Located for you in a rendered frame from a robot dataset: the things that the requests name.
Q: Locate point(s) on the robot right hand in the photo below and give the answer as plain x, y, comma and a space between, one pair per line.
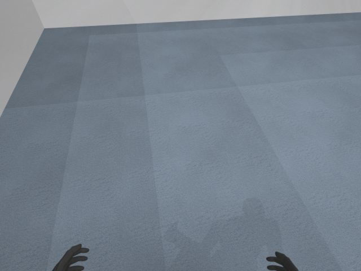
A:
282, 260

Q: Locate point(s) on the robot left hand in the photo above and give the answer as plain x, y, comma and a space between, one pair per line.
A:
69, 259

